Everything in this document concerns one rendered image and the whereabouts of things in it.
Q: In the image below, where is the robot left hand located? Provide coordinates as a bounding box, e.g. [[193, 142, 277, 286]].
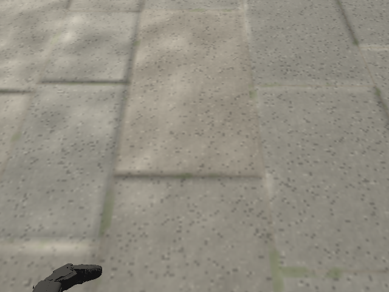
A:
[[32, 263, 102, 292]]

